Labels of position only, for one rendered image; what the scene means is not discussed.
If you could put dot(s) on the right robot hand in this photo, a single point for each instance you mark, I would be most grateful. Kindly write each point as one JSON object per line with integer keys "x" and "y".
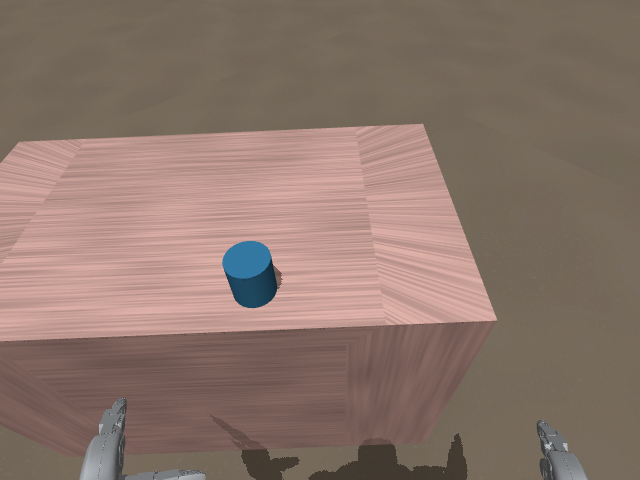
{"x": 558, "y": 463}

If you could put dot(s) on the left robot hand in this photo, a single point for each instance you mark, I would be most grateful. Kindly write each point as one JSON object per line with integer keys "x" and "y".
{"x": 104, "y": 457}

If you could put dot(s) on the can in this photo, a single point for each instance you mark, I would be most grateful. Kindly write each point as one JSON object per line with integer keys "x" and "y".
{"x": 249, "y": 269}

